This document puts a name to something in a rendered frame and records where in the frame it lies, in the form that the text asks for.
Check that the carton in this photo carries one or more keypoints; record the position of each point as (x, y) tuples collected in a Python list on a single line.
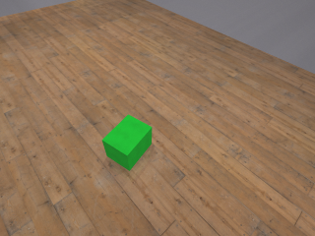
[(128, 141)]

